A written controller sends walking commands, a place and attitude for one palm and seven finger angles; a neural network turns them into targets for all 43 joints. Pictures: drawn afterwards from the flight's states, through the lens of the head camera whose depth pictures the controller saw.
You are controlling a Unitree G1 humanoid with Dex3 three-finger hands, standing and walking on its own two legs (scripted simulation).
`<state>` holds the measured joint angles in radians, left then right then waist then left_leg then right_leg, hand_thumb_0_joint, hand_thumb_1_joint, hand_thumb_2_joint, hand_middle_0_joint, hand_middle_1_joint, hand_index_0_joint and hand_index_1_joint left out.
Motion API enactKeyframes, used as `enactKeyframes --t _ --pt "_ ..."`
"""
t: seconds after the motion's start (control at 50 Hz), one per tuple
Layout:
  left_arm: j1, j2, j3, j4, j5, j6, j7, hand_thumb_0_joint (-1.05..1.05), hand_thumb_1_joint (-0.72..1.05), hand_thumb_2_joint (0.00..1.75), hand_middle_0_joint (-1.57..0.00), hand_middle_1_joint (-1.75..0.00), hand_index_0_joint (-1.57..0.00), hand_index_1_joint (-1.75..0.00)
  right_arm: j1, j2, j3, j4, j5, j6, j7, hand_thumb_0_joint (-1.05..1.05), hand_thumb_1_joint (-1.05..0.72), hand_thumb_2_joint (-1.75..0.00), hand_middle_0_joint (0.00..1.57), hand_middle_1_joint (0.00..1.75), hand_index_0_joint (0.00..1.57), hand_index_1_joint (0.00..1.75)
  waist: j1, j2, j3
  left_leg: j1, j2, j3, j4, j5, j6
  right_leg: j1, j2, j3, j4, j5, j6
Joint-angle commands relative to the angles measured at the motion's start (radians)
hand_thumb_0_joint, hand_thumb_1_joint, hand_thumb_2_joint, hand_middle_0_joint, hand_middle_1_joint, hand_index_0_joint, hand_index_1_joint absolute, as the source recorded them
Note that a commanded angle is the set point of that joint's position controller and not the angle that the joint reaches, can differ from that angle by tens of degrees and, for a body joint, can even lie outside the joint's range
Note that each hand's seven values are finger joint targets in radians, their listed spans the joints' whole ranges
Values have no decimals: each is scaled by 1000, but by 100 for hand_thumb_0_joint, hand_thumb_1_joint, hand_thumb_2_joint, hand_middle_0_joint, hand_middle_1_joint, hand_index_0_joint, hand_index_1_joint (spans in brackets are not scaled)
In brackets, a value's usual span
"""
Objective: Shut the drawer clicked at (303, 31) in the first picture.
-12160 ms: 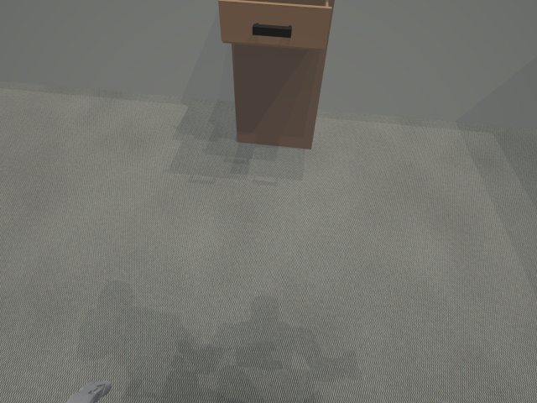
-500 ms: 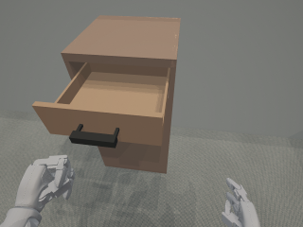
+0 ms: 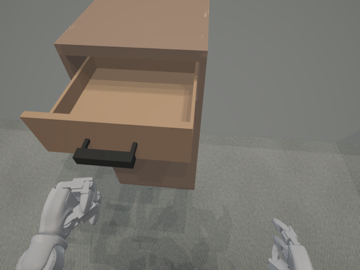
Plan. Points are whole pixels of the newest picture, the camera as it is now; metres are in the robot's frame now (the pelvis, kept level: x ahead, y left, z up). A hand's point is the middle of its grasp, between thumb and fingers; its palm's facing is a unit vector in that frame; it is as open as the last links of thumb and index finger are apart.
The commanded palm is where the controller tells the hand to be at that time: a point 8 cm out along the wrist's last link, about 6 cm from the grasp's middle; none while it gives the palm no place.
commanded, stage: bring the fist close to the handle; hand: left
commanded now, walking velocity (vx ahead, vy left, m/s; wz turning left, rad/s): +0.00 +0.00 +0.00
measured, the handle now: (107, 150) +0.37 +0.21 +0.04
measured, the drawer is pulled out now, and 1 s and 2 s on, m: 0.26 0.26 0.16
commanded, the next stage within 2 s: push the drawer shut in 0.68 s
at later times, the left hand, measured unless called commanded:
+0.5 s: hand (105, 193) +0.26 +0.18 +0.04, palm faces -0.04 -1.00 -0.04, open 3.3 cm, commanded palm +0.23 +0.24 +0.04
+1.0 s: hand (113, 188) +0.28 +0.17 +0.03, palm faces -0.04 -1.00 -0.05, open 3.3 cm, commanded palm +0.26 +0.23 +0.04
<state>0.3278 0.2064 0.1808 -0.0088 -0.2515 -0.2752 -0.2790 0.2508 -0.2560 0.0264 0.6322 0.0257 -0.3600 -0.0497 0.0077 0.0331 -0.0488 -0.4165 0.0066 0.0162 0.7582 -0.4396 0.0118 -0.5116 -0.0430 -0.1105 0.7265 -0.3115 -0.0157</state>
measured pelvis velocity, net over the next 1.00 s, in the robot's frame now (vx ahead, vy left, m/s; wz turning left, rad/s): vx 0.00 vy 0.00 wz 0.01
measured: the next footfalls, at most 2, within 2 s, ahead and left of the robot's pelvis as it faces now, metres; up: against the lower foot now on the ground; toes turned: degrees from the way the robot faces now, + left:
none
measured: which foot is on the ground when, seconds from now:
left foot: down 0.00-1.00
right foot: down 0.00-1.00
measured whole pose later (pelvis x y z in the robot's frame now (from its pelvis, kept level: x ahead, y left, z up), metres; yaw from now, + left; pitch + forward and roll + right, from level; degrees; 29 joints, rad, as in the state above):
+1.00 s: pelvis +0.00 +0.00 -0.02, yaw +0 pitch +11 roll -1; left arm 0.10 0.22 0.14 0.16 -0.22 -0.30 -0.23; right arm 0.22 -0.25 0.04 0.57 0.03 -0.22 -0.04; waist -0.01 0.03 -0.08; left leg -0.60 0.00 0.01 0.90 -0.50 0.01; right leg -0.69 -0.06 -0.11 0.87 -0.37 -0.02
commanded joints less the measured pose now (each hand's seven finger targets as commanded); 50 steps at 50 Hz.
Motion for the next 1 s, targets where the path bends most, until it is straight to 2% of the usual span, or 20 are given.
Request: enactKeyframes --t 0.0,0.12,0.18,0.22,0.26,0.3,0.32,0.36,0.44,0.46,0.56,0.62,0.68,0.72,0.74,0.8,0.82,0.86,0.92,0.98 --pt "-126 133 66 -196 -8 -87 13 0 90 90 -140 -160 -140 -160 -60 -122 -48 -163 1 -46 -7 0 -90 -90 20 30 20 30 -9 -4 -165 -68 -15 -32 -100 258 -6 156 16 51 -59 150 0" --pt "-217 142 67 -123 6 -125 30 0 90 90 -140 -160 -140 -160 -45 -127 -46 -154 -4 -15 -5 0 -90 -90 20 30 20 30 -25 -23 -178 -112 -10 -43 -66 255 -12 101 21 43 -11 136 -3" --pt "-249 102 16 -93 10 -127 18 0 90 90 -140 -160 -140 -160 -43 -125 -47 -164 -2 -4 0 0 -90 -90 20 30 20 30 -27 17 -203 -120 -13 -46 -50 265 -20 78 18 41 15 144 -7" --pt "-274 110 19 -76 14 -126 19 0 90 90 -140 -160 -140 -160 -34 -130 -51 -164 -3 5 2 0 -90 -90 20 30 20 30 -32 -7 -228 -123 -10 -50 -36 283 -20 68 20 40 28 152 -6" --pt "-268 85 -8 -79 18 -125 19 0 90 90 -140 -160 -140 -160 -26 -126 -54 -176 -4 12 7 0 -90 -90 20 30 20 30 -26 11 -263 -114 -8 -52 -24 338 -28 66 17 37 51 189 -6" --pt "-267 107 11 -116 13 -127 27 0 90 90 -140 -160 -140 -160 -28 -125 -55 -187 -5 19 11 0 -90 -90 20 30 20 30 -15 26 -298 -104 -7 -51 -21 359 -32 81 15 38 56 200 -7" --pt "-261 155 55 -110 16 -129 40 0 90 90 -140 -160 -140 -160 -25 -130 -56 -185 -8 26 11 0 -90 -90 20 30 20 30 -11 -12 -306 -118 -5 -52 -20 361 -29 98 18 39 57 207 -8" --pt "-219 125 37 -151 18 -135 51 0 90 90 -140 -160 -140 -160 -28 -117 -56 -202 -6 33 17 0 -90 -90 20 30 20 30 1 22 -326 -99 -2 -52 -24 424 -37 112 14 36 66 240 -9" --pt "-133 122 56 -132 13 -127 72 0 90 90 -140 -160 -140 -160 -25 -115 -59 -206 -4 56 24 0 -90 -90 20 30 20 30 2 -27 -286 -128 3 -44 -23 431 -35 116 17 31 60 262 -8" --pt "-120 87 21 -135 13 -123 67 0 90 90 -140 -160 -140 -160 -31 -113 -56 -213 -2 59 28 0 -90 -90 20 30 20 30 -3 -23 -260 -135 2 -43 -28 415 -35 103 17 29 58 248 -8" --pt "-109 98 9 -154 13 -116 52 0 90 90 -140 -160 -140 -160 -34 -122 -59 -222 1 71 24 0 -90 -90 20 30 20 30 -20 -22 -234 -160 -2 -37 -21 313 -22 79 16 37 44 187 -5" --pt "-213 135 26 -177 14 -130 56 0 90 90 -140 -160 -140 -160 -41 -125 -54 -213 -1 73 11 0 -90 -90 20 30 20 30 -41 -30 -210 -183 -4 -44 -13 231 -14 51 18 45 41 116 -5" --pt "-238 107 -8 -225 15 -156 62 0 90 90 -140 -160 -140 -160 -35 -114 -53 -212 0 59 8 0 -90 -90 20 30 20 30 -34 42 -270 -130 -4 -55 -7 274 -22 47 17 41 57 131 -8" --pt "-221 128 11 -218 14 -159 69 0 90 90 -140 -160 -140 -160 -27 -117 -52 -206 -3 57 8 0 -90 -90 20 30 20 30 -34 16 -297 -130 -6 -53 2 295 -20 69 16 44 58 160 -7" --pt "-188 132 25 -190 16 -154 69 0 90 90 -140 -160 -140 -160 -28 -116 -52 -207 -2 60 8 0 -90 -90 20 30 20 30 -23 22 -286 -140 -6 -51 -1 299 -21 75 15 44 60 166 -8" --pt "-242 112 -3 -132 18 -130 63 0 90 90 -140 -160 -140 -160 -38 -119 -48 -204 2 68 9 0 -90 -90 20 30 20 30 -41 -10 -235 -176 -9 -49 -2 246 -17 54 13 46 49 138 -5" --pt "-267 141 21 -94 25 -118 64 0 90 90 -140 -160 -140 -160 -38 -127 -49 -199 3 76 5 0 -90 -90 20 30 20 30 -44 -46 -220 -197 -8 -49 -3 223 -13 51 14 48 44 115 -4" --pt "-327 112 -6 -64 24 -99 58 0 90 90 -140 -160 -140 -160 -44 -124 -46 -203 7 83 3 0 -90 -90 20 30 20 30 -52 -38 -200 -201 -13 -47 -8 189 -12 35 12 51 35 88 -2" --pt "-385 165 47 -33 18 -83 59 0 90 90 -140 -160 -140 -160 -46 -129 -46 -200 8 91 -4 0 -90 -90 20 30 20 30 -39 -31 -234 -204 -16 -38 -9 190 -9 75 9 67 25 92 -4" --pt "-428 152 43 -63 13 -96 60 0 90 90 -140 -160 -140 -160 -45 -119 -44 -208 5 89 -1 0 -90 -90 20 30 20 30 -26 12 -311 -165 -18 -34 -10 259 -11 122 5 69 39 175 -5"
